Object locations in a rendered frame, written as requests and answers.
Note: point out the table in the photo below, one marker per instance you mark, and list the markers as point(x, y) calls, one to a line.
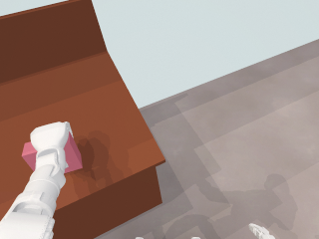
point(55, 67)

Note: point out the sponge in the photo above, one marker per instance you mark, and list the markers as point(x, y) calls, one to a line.
point(72, 155)

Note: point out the robot left upper arm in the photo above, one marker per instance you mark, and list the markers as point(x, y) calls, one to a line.
point(19, 225)

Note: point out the left robot hand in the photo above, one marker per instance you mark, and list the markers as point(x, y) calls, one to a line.
point(52, 134)

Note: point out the right robot hand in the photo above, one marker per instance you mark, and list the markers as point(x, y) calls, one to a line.
point(260, 232)

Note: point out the robot left forearm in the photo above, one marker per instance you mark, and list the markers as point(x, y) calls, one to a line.
point(44, 186)

